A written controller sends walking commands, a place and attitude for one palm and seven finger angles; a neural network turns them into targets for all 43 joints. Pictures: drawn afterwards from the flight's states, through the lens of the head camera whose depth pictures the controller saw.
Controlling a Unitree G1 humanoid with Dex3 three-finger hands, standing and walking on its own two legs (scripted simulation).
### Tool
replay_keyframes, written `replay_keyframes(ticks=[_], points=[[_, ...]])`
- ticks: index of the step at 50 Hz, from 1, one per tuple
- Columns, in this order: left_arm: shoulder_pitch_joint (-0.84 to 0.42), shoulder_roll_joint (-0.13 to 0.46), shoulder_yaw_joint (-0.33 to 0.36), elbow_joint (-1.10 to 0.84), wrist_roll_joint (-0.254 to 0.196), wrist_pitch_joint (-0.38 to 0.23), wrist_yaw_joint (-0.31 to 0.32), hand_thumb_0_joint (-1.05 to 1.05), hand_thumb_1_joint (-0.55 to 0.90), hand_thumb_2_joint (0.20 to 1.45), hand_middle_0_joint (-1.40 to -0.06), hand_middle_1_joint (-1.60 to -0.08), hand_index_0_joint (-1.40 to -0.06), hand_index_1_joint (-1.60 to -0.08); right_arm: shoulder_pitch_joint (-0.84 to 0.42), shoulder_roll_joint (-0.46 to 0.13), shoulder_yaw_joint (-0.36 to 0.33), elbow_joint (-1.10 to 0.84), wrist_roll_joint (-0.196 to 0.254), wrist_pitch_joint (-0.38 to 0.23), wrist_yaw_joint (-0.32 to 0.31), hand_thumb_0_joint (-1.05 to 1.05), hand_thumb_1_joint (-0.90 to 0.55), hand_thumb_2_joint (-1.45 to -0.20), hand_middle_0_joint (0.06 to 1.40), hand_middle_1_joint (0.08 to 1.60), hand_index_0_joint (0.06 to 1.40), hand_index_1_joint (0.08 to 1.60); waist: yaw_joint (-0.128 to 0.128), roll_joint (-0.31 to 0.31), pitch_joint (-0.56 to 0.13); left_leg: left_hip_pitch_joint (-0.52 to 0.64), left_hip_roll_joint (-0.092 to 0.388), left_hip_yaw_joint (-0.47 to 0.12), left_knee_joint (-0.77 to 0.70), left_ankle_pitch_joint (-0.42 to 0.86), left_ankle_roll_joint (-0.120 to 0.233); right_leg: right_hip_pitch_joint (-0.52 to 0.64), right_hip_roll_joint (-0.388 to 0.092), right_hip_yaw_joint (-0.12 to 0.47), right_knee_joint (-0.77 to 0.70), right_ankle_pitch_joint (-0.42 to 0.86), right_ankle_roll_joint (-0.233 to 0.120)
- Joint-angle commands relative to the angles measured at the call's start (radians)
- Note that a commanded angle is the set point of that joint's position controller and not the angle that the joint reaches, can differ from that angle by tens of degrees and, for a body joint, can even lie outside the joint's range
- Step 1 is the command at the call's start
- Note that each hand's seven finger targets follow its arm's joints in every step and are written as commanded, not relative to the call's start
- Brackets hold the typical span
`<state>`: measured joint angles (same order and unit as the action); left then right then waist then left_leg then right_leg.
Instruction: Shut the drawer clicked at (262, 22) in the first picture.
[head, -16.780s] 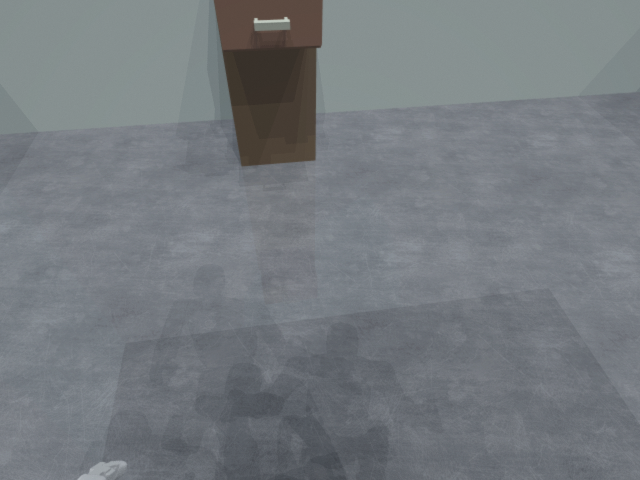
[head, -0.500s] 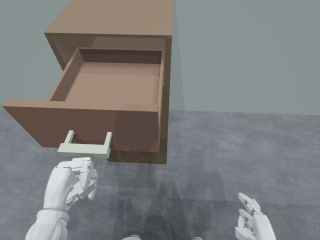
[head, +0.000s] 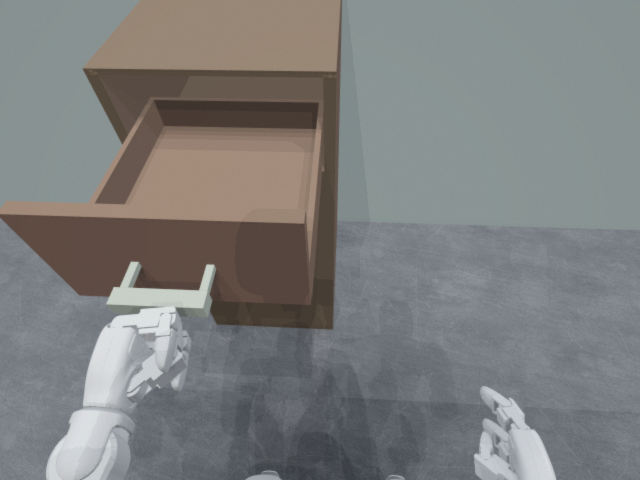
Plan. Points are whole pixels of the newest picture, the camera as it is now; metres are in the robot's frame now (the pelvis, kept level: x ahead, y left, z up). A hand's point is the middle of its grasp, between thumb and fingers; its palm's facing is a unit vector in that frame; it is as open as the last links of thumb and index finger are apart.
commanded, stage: push the drawer shut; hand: left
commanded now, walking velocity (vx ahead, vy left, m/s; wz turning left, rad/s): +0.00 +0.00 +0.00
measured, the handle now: (166, 286) +0.33 +0.20 +0.07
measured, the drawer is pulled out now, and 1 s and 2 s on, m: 0.29 0.19 0.05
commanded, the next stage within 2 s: none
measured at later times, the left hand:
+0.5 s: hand (191, 312) +0.30 +0.17 +0.07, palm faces -0.03 -1.00 -0.05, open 3.2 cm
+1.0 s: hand (200, 275) +0.35 +0.17 +0.07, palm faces -0.03 -1.00 -0.05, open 3.1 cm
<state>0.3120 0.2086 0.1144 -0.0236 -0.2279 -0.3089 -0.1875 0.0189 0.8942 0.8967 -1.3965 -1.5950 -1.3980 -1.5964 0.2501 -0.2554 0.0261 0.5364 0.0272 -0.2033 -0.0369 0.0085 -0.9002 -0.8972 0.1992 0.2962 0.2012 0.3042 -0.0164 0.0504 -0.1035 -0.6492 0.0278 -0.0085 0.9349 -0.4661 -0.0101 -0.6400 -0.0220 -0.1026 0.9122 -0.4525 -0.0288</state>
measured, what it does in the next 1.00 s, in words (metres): stands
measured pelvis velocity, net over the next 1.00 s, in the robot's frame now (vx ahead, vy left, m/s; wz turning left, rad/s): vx -0.01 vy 0.01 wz -0.02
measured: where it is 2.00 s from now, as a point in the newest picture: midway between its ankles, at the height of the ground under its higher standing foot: outside the picture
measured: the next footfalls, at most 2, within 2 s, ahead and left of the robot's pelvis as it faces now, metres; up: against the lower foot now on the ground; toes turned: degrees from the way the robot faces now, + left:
none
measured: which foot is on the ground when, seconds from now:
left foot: down 0.00-1.00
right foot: down 0.00-1.00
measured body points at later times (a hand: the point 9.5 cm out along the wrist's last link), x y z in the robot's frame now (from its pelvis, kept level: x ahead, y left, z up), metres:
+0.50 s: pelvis -0.01 +0.00 +0.00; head +0.04 -0.02 +0.45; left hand +0.29 +0.22 +0.07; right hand +0.15 -0.24 -0.09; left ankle +0.00 +0.13 -0.69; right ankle +0.00 -0.10 -0.69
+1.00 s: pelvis -0.01 +0.01 +0.01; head +0.05 +0.00 +0.45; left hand +0.34 +0.22 +0.07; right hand +0.11 -0.24 -0.10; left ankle +0.00 +0.13 -0.69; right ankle +0.00 -0.10 -0.69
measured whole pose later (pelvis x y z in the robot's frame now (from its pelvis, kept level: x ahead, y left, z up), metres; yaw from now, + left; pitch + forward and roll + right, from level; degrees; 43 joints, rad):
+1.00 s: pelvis -0.01 +0.01 +0.01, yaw -1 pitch +11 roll +0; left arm -0.25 0.24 0.18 0.53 -0.19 -0.35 -0.19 0.01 0.81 0.89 -1.40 -1.60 -1.40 -1.60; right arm 0.26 -0.26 0.03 0.63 0.03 -0.11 -0.04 0.01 -0.90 -0.90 0.20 0.30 0.20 0.30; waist -0.04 0.03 -0.07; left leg -0.65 0.02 0.02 0.88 -0.42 0.00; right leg -0.66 -0.03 -0.08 0.87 -0.40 -0.02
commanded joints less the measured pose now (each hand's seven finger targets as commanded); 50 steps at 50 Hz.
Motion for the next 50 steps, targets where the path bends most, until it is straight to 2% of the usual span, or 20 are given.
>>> replay_keyframes(ticks=[1,4,7,9,11,14,16,19,21,24,26,28,31,33,36,39,41,44,47,50], points=[[-0.165,0.116,0.058,-0.180,-0.015,-0.070,-0.004,0.000,0.900,0.900,-1.400,-1.600,-1.400,-1.600,-0.045,-0.114,-0.049,-0.139,0.004,-0.053,-0.010,0.000,-0.900,-0.900,0.200,0.300,0.200,0.300,-0.022,-0.052,-0.176,0.067,-0.036,-0.005,-0.118,0.240,0.031,0.139,0.016,0.068,-0.144,0.256,0.020],[-0.202,0.103,0.048,-0.164,-0.016,-0.064,-0.009,0.000,0.900,0.900,-1.400,-1.600,-1.400,-1.600,-0.044,-0.112,-0.049,-0.141,0.006,-0.050,-0.007,0.000,-0.900,-0.900,0.200,0.300,0.200,0.300,-0.017,-0.033,-0.202,0.080,-0.040,0.000,-0.123,0.258,0.030,0.159,0.013,0.072,-0.142,0.286,0.021],[-0.266,0.126,0.077,-0.123,-0.017,-0.062,-0.004,0.000,0.900,0.900,-1.400,-1.600,-1.400,-1.600,-0.046,-0.115,-0.050,-0.125,0.004,-0.043,-0.011,0.000,-0.900,-0.900,0.200,0.300,0.200,0.300,-0.022,-0.075,-0.190,0.067,-0.039,-0.001,-0.122,0.250,0.032,0.162,0.013,0.081,-0.150,0.281,0.025],[-0.303,0.121,0.072,-0.119,-0.019,-0.068,-0.012,0.000,0.900,0.900,-1.400,-1.600,-1.400,-1.600,-0.051,-0.113,-0.048,-0.119,0.005,-0.044,-0.009,0.000,-0.900,-0.900,0.200,0.300,0.200,0.300,-0.018,-0.029,-0.211,0.081,-0.042,0.002,-0.129,0.252,0.029,0.173,0.010,0.080,-0.149,0.285,0.022],[-0.328,0.155,0.104,-0.069,-0.020,-0.064,-0.011,0.000,0.900,0.900,-1.400,-1.600,-1.400,-1.600,-0.053,-0.119,-0.049,-0.108,0.006,-0.038,-0.013,0.000,-0.900,-0.900,0.200,0.300,0.200,0.300,-0.024,-0.073,-0.192,0.064,-0.039,0.003,-0.128,0.240,0.032,0.173,0.011,0.088,-0.163,0.269,0.025],[-0.420,0.130,0.078,-0.047,-0.023,-0.070,-0.019,0.000,0.900,0.900,-1.400,-1.600,-1.400,-1.600,-0.059,-0.114,-0.046,-0.099,0.009,-0.038,-0.012,0.000,-0.900,-0.900,0.200,0.300,0.200,0.300,-0.027,-0.019,-0.201,0.085,-0.042,0.001,-0.138,0.224,0.030,0.160,0.011,0.087,-0.163,0.247,0.021],[-0.431,0.160,0.109,-0.014,-0.023,-0.067,-0.014,0.000,0.900,0.900,-1.400,-1.600,-1.400,-1.600,-0.056,-0.120,-0.049,-0.092,0.008,-0.034,-0.014,0.000,-0.900,-0.900,0.200,0.300,0.200,0.300,-0.025,-0.063,-0.213,0.081,-0.039,0.001,-0.139,0.237,0.032,0.180,0.010,0.091,-0.168,0.261,0.024],[-0.487,0.155,0.107,0.020,-0.023,-0.066,-0.016,0.000,0.900,0.900,-1.400,-1.600,-1.400,-1.600,-0.055,-0.117,-0.048,-0.087,0.009,-0.028,-0.013,0.000,-0.900,-0.900,0.200,0.300,0.200,0.300,-0.023,-0.035,-0.218,0.087,-0.040,0.004,-0.148,0.235,0.028,0.181,0.009,0.090,-0.168,0.266,0.022],[-0.501,0.169,0.123,0.055,-0.026,-0.067,-0.015,0.000,0.900,0.900,-1.400,-1.600,-1.400,-1.600,-0.053,-0.121,-0.047,-0.086,0.007,-0.024,-0.012,0.000,-0.900,-0.900,0.200,0.300,0.200,0.300,-0.020,-0.079,-0.220,0.071,-0.039,0.002,-0.151,0.237,0.031,0.199,0.009,0.094,-0.170,0.269,0.024],[-0.545,0.161,0.117,0.067,-0.019,-0.075,-0.018,0.000,0.900,0.900,-1.400,-1.600,-1.400,-1.600,-0.052,-0.117,-0.047,-0.085,0.008,-0.015,-0.009,0.000,-0.900,-0.900,0.200,0.300,0.200,0.300,-0.016,-0.015,-0.239,0.097,-0.041,0.008,-0.160,0.249,0.026,0.198,0.008,0.089,-0.164,0.288,0.020],[-0.554,0.177,0.132,0.099,-0.017,-0.075,-0.009,0.000,0.900,0.900,-1.400,-1.600,-1.400,-1.600,-0.045,-0.121,-0.049,-0.081,0.008,-0.010,-0.008,0.000,-0.900,-0.900,0.200,0.300,0.200,0.300,-0.019,-0.052,-0.224,0.090,-0.037,0.007,-0.161,0.256,0.028,0.200,0.010,0.089,-0.168,0.295,0.020],[-0.586,0.154,0.111,0.110,-0.014,-0.079,-0.009,0.000,0.900,0.900,-1.400,-1.600,-1.400,-1.600,-0.041,-0.118,-0.049,-0.081,0.007,-0.006,-0.005,0.000,-0.900,-0.900,0.200,0.300,0.200,0.300,-0.022,-0.042,-0.227,0.096,-0.038,0.008,-0.165,0.253,0.026,0.196,0.008,0.090,-0.168,0.302,0.021],[-0.622,0.189,0.137,0.134,-0.005,-0.087,0.002,0.000,0.900,0.900,-1.400,-1.600,-1.400,-1.600,-0.032,-0.125,-0.052,-0.075,0.006,0.003,-0.006,0.000,-0.900,-0.900,0.200,0.300,0.200,0.300,-0.020,-0.051,-0.234,0.099,-0.034,0.005,-0.170,0.256,0.027,0.198,0.011,0.086,-0.164,0.296,0.017],[-0.628,0.164,0.120,0.140,-0.004,-0.091,0.005,0.000,0.900,0.900,-1.400,-1.600,-1.400,-1.600,-0.030,-0.121,-0.053,-0.077,0.006,0.007,-0.003,0.000,-0.900,-0.900,0.200,0.300,0.200,0.300,-0.017,-0.031,-0.249,0.114,-0.036,0.009,-0.173,0.274,0.026,0.202,0.011,0.086,-0.161,0.323,0.016],[-0.670,0.194,0.140,0.183,0.002,-0.097,0.013,0.000,0.900,0.900,-1.400,-1.600,-1.400,-1.600,-0.019,-0.128,-0.054,-0.065,0.005,0.018,-0.004,0.000,-0.900,-0.900,0.200,0.300,0.200,0.300,-0.027,-0.071,-0.237,0.097,-0.033,0.007,-0.174,0.261,0.027,0.200,0.012,0.086,-0.165,0.308,0.019],[-0.724,0.169,0.117,0.185,0.004,-0.104,0.013,0.000,0.900,0.900,-1.400,-1.600,-1.400,-1.600,-0.019,-0.122,-0.055,-0.064,0.006,0.024,-0.003,0.000,-0.900,-0.900,0.200,0.300,0.200,0.300,-0.030,-0.012,-0.247,0.121,-0.035,0.012,-0.174,0.255,0.024,0.182,0.011,0.088,-0.166,0.304,0.016],[-0.762,0.191,0.131,0.233,0.007,-0.105,0.020,0.000,0.900,0.900,-1.400,-1.600,-1.400,-1.600,-0.011,-0.128,-0.054,-0.052,0.007,0.031,-0.006,0.000,-0.900,-0.900,0.200,0.300,0.200,0.300,-0.042,-0.063,-0.228,0.102,-0.030,0.006,-0.178,0.230,0.028,0.169,0.016,0.084,-0.172,0.269,0.019],[-0.847,0.195,0.129,0.267,0.012,-0.109,0.021,0.000,0.900,0.900,-1.400,-1.600,-1.400,-1.600,-0.006,-0.129,-0.053,-0.043,0.006,0.038,-0.010,0.000,-0.900,-0.900,0.200,0.300,0.200,0.300,-0.044,-0.033,-0.242,0.106,-0.033,0.006,-0.179,0.207,0.026,0.162,0.013,0.091,-0.173,0.246,0.017],[-0.911,0.211,0.136,0.346,0.018,-0.106,0.019,0.000,0.900,0.900,-1.400,-1.600,-1.400,-1.600,0.007,-0.134,-0.050,-0.033,0.007,0.051,-0.012,0.000,-0.900,-0.900,0.200,0.300,0.200,0.300,-0.057,-0.063,-0.236,0.089,-0.031,0.003,-0.177,0.191,0.029,0.151,0.017,0.091,-0.175,0.226,0.020],[-0.991,0.222,0.144,0.381,0.018,-0.109,0.015,0.000,0.900,0.900,-1.400,-1.600,-1.400,-1.600,0.017,-0.135,-0.051,-0.028,0.005,0.059,-0.013,0.000,-0.900,-0.900,0.200,0.300,0.200,0.300,-0.055,-0.039,-0.271,0.100,-0.034,0.003,-0.176,0.194,0.028,0.158,0.016,0.092,-0.171,0.232,0.017]])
